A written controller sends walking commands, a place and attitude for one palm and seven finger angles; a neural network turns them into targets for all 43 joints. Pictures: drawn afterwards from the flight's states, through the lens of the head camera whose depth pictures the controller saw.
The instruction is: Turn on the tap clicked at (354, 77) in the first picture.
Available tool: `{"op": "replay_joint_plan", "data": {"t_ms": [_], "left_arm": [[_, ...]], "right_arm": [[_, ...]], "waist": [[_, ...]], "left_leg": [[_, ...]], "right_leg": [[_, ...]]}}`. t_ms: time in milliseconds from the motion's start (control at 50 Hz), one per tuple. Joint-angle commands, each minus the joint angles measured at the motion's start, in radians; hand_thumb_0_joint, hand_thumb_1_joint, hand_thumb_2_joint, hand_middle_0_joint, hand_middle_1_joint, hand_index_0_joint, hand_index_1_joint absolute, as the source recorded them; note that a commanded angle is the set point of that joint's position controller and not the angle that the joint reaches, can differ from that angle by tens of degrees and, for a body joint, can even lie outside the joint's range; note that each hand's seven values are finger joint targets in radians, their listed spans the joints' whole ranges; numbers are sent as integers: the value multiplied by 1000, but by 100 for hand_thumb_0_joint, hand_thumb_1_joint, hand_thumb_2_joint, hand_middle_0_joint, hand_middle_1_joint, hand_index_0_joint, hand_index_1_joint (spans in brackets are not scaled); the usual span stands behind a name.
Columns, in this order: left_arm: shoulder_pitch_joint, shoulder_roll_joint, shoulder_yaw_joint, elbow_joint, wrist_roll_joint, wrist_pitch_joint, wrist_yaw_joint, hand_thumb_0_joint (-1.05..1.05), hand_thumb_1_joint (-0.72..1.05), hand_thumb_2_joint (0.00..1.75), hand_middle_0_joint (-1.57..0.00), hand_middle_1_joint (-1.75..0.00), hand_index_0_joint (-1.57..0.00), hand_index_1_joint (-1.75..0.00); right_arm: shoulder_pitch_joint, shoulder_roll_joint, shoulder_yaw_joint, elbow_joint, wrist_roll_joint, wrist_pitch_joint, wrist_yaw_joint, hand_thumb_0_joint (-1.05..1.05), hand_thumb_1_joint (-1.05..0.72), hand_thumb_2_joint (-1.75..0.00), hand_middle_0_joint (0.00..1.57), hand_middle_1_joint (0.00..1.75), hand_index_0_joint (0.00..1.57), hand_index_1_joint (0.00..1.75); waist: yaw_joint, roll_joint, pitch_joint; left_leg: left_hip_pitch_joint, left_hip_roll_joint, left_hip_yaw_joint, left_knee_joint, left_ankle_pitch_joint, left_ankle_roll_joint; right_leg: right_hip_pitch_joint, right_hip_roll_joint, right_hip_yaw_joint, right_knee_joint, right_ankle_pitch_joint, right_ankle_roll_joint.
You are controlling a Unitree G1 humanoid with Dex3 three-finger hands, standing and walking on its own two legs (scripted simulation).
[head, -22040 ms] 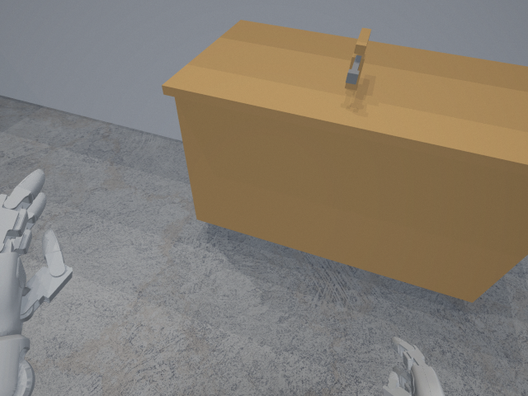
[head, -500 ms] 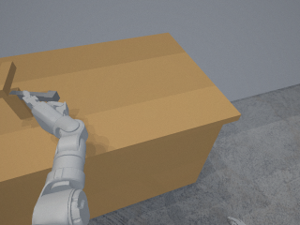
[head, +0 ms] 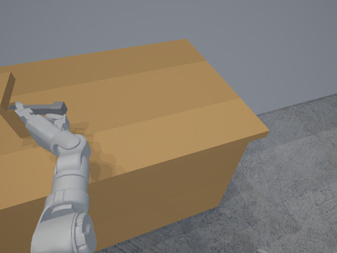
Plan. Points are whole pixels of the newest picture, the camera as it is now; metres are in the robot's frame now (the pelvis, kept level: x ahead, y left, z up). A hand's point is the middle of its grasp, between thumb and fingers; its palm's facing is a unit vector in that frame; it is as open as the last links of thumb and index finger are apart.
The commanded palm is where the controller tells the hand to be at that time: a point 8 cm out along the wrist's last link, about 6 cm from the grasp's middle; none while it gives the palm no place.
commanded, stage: lift the hand up off the lever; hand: left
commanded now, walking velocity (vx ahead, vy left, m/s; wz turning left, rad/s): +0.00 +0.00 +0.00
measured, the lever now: (59, 109) +0.45 +0.29 +0.11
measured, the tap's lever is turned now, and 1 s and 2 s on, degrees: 73 73 73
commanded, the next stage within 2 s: none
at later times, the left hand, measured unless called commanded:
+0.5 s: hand (66, 113) +0.41 +0.25 +0.13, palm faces +0.84 -0.55 -0.05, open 7.8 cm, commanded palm +0.36 +0.26 +0.13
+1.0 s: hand (65, 109) +0.40 +0.25 +0.15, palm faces +0.83 -0.55 -0.04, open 7.8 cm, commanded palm +0.35 +0.26 +0.15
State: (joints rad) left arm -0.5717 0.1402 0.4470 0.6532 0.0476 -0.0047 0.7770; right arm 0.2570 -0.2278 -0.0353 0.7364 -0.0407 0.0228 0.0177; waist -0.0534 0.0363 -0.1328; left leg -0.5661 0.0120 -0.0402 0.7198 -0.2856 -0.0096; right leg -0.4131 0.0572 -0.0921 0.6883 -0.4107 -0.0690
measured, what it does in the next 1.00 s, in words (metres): stands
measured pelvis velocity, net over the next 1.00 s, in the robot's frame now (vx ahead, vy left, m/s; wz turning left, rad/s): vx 0.00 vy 0.00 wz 0.01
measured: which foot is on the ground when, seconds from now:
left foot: down 0.00-1.00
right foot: down 0.00-1.00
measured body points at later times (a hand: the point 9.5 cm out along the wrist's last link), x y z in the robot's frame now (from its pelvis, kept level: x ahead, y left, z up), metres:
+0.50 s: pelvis +0.00 +0.01 +0.01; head +0.01 +0.01 +0.46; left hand +0.37 +0.28 +0.14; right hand +0.13 -0.23 -0.11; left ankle +0.04 +0.13 -0.71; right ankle -0.04 -0.07 -0.71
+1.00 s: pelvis +0.00 +0.00 +0.01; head +0.00 -0.02 +0.46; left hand +0.35 +0.27 +0.16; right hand +0.15 -0.24 -0.10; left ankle +0.04 +0.13 -0.71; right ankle -0.04 -0.07 -0.71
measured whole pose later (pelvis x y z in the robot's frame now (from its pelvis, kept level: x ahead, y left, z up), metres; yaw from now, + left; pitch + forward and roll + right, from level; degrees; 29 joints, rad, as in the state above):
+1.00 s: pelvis +0.00 +0.00 +0.01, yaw +0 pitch +4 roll +0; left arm -0.56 0.09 0.37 0.49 0.02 0.19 0.78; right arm 0.19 -0.23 -0.02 0.76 -0.02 -0.01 0.00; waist -0.01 0.04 -0.11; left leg -0.44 0.00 -0.04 0.62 -0.25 -0.01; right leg -0.29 0.05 -0.09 0.59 -0.38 -0.07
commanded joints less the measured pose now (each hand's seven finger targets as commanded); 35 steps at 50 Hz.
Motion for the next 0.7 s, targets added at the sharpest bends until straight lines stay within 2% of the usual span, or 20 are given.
{"op": "replay_joint_plan", "data": {"t_ms": [0,40,60,100,120,140,180,220,240,300,340,400,460,480,520,540,560,620,640,680], "left_arm": [[-402,172,-76,-244,29,-48,-8,0,90,90,-15,-15,-15,-15],[-409,211,-45,-251,26,-41,-10,0,90,90,-15,-15,-15,-15],[-453,181,-82,-275,27,-42,-11,0,90,90,-15,-15,-15,-15],[-480,162,-100,-279,31,-46,-5,0,90,90,-15,-15,-15,-15],[-468,171,-91,-263,32,-43,-2,0,90,90,-15,-15,-15,-15],[-467,204,-59,-268,38,-43,2,0,90,90,-15,-15,-15,-15],[-474,135,-119,-280,35,-35,-2,0,90,90,-15,-15,-15,-15],[-442,124,-118,-263,29,-22,2,0,90,90,-15,-15,-15,-15],[-422,149,-85,-243,29,-11,6,0,90,90,-15,-15,-15,-15],[-469,130,-106,-226,21,15,12,0,90,90,-15,-15,-15,-15],[-484,159,-75,-228,32,21,24,0,90,90,-15,-15,-15,-15],[-499,145,-88,-279,49,21,41,0,90,90,-15,-15,-15,-15],[-483,130,-101,-282,55,38,42,0,90,90,-15,-15,-15,-15],[-475,122,-105,-272,51,45,40,0,90,90,-15,-15,-15,-15],[-491,137,-98,-306,49,48,38,0,90,90,-15,-15,-15,-15],[-461,159,-72,-309,46,50,37,0,90,90,-15,-15,-15,-15],[-471,157,-83,-326,45,51,35,0,90,90,-15,-15,-15,-15],[-466,117,-123,-363,47,63,30,0,90,90,-15,-15,-15,-15],[-463,136,-104,-373,48,65,31,0,90,90,-15,-15,-15,-15],[-441,109,-126,-383,40,74,28,0,90,90,-15,-15,-15,-15]], "right_arm": [[-73,-130,-34,-122,4,-49,-10,0,-90,-90,20,30,20,30],[-82,-134,-34,-116,6,-50,-17,0,-90,-90,20,30,20,30],[-90,-129,-30,-118,7,-55,-17,0,-90,-90,20,30,20,30],[-89,-125,-29,-110,3,-67,-18,0,-90,-90,20,30,20,30],[-87,-126,-29,-107,1,-69,-19,0,-90,-90,20,30,20,30],[-87,-129,-31,-101,1,-68,-20,0,-90,-90,20,30,20,30],[-95,-122,-29,-106,3,-72,-15,0,-90,-90,20,30,20,30],[-92,-123,-31,-107,1,-73,-12,0,-90,-90,20,30,20,30],[-91,-128,-30,-103,0,-70,-14,0,-90,-90,20,30,20,30],[-107,-124,-24,-107,4,-67,-13,0,-90,-90,20,30,20,30],[-111,-124,-24,-103,2,-67,-14,0,-90,-90,20,30,20,30],[-110,-116,-26,-109,-5,-69,-6,0,-90,-90,20,30,20,30],[-112,-116,-26,-109,-4,-65,-2,0,-90,-90,20,30,20,30],[-111,-116,-25,-109,-4,-66,-2,0,-90,-90,20,30,20,30],[-114,-117,-26,-113,-3,-65,-3,0,-90,-90,20,30,20,30],[-115,-120,-29,-112,-4,-65,-7,0,-90,-90,20,30,20,30],[-121,-117,-26,-116,0,-64,-7,0,-90,-90,20,30,20,30],[-126,-114,-27,-117,-1,-69,-6,0,-90,-90,20,30,20,30],[-127,-118,-29,-113,-1,-70,-7,0,-90,-90,20,30,20,30],[-132,-114,-28,-115,1,-74,-8,0,-90,-90,20,30,20,30]], "waist": [[1,-28,-230],[10,-18,-224],[0,14,-220],[-5,10,-233],[-1,0,-235],[11,29,-246],[2,44,-257],[8,7,-260],[18,-2,-256],[5,-32,-214],[17,-8,-216],[20,13,-282],[22,23,-279],[18,-6,-261],[21,-4,-273],[34,-16,-277],[29,1,-278],[25,14,-278],[34,20,-278],[30,-3,-277]], "left_leg": [[237,-19,9,-45,228,48],[238,-19,4,-62,201,46],[255,-19,5,-66,200,46],[273,-19,0,-68,191,46],[266,-20,0,-69,191,45],[281,-17,-7,-75,206,40],[306,-16,-8,-72,226,37],[307,-15,-10,-77,233,35],[302,-15,-15,-85,235,33],[278,-15,-12,-97,189,35],[279,-15,-18,-108,178,31],[316,-11,-9,-89,247,29],[323,-9,-12,-90,268,25],[313,-9,-11,-90,264,27],[316,-9,-5,-88,271,29],[313,-12,-7,-93,274,30],[314,-11,-3,-92,275,30],[339,-9,-1,-89,302,29],[344,-10,-8,-97,303,26],[350,-10,0,-96,314,29]], "right_leg": [[29,-47,46,-129,378,54],[31,-45,47,-141,329,49],[15,-45,47,-142,316,48],[2,-41,45,-147,291,46],[11,-41,46,-147,294,46],[13,-40,41,-140,292,40],[3,-39,38,-135,298,38],[14,-35,33,-137,302,38],[20,-33,29,-138,297,36],[13,-36,30,-154,260,41],[11,-34,27,-154,242,37],[31,-34,27,-141,292,35],[30,-34,27,-136,302,33],[35,-33,25,-142,305,34],[51,-35,29,-145,324,35],[62,-32,30,-146,327,35],[66,-37,32,-145,332,36],[68,-36,30,-146,355,34],[68,-35,28,-148,347,32],[82,-37,28,-152,370,35]]}}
